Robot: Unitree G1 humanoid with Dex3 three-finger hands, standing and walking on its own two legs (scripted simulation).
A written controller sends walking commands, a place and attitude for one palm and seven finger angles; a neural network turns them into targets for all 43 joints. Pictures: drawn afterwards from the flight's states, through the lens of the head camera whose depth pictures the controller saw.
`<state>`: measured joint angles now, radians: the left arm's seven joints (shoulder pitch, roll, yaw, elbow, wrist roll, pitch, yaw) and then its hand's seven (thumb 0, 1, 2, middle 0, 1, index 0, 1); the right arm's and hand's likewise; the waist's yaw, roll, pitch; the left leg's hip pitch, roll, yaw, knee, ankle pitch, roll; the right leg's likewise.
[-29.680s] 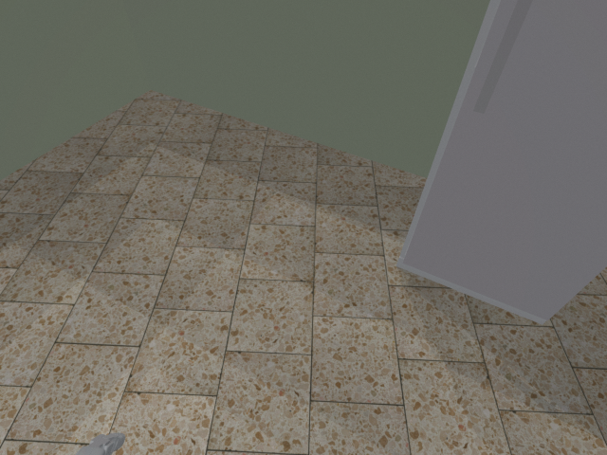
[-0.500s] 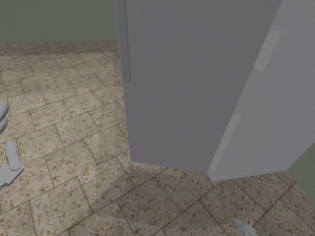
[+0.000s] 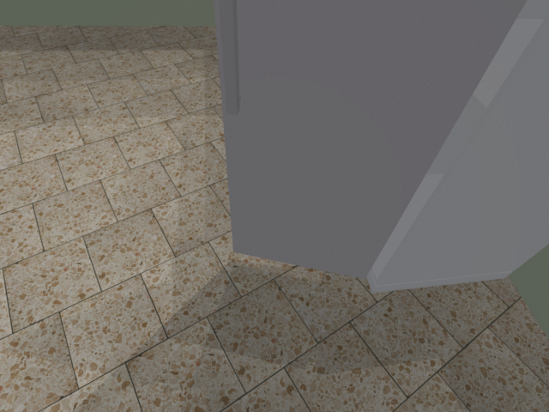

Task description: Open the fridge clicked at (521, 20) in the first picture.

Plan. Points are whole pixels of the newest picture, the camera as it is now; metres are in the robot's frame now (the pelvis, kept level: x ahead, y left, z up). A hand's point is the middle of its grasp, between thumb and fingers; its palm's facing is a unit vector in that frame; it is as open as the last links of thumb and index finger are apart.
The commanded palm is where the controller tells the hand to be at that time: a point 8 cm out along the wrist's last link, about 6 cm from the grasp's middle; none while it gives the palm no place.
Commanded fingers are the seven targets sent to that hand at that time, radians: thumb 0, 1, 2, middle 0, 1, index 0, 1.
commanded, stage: let the arm hang, fingers relaxed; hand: left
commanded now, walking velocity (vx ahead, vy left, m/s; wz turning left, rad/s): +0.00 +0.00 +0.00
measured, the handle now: (232, 32) +0.72 +0.12 +0.19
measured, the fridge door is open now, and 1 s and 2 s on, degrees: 71 71 71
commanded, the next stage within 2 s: look to check the result in 0.66 s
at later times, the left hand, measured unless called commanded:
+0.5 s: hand out of the picture +0.08 +0.23 -0.15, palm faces -0.03 -0.96 -0.27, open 7.4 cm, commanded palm none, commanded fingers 0.00 0.90 0.90 -0.20 -0.30 -0.20 -0.30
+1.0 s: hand out of the picture +0.10 +0.24 -0.15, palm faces -0.05 -0.95 -0.30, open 7.4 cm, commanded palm none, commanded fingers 0.00 0.90 0.90 -0.20 -0.30 -0.20 -0.30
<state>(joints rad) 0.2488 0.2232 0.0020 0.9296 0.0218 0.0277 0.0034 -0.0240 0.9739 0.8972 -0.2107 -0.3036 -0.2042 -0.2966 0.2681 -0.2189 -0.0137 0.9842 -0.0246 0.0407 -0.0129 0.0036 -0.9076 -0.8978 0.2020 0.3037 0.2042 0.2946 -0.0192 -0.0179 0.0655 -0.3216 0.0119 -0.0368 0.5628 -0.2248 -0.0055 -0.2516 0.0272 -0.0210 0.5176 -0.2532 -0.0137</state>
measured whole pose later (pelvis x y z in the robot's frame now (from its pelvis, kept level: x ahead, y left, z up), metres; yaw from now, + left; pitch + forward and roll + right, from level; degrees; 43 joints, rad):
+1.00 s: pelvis +0.04 +0.00 +0.01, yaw -1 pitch -1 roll +0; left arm 0.13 0.30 0.01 1.14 0.02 -0.01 0.00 0.01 0.91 0.90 -0.20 -0.30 -0.20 -0.30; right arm 0.13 -0.29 -0.01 1.14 -0.01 0.00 -0.02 0.00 -0.91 -0.90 0.20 0.30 0.21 0.29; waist -0.01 0.00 0.05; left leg -0.15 -0.01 0.00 0.34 -0.17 0.00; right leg -0.11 0.01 0.01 0.33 -0.21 0.00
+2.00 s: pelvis +0.05 -0.01 +0.02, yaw -2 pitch -1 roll +0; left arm 0.13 0.30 0.00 1.14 0.01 -0.02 0.00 0.01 0.91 0.90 -0.20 -0.30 -0.20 -0.30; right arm 0.13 -0.30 -0.01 1.15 -0.01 0.00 -0.02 0.00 -0.91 -0.90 0.20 0.30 0.21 0.30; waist -0.01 0.00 0.05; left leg -0.12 0.02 0.00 0.31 -0.17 -0.02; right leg -0.08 0.03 0.02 0.30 -0.20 -0.02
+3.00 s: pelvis +0.05 -0.01 +0.02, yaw -2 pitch -1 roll +0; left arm 0.12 0.32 0.00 1.13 0.01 -0.02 0.00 0.01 0.91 0.90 -0.20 -0.30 -0.20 -0.30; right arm 0.11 -0.32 -0.01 1.14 -0.01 -0.01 -0.02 0.00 -0.90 -0.90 0.21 0.30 0.21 0.30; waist -0.01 0.00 0.04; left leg -0.10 0.02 0.01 0.29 -0.17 -0.01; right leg -0.07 0.03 0.02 0.29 -0.20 -0.02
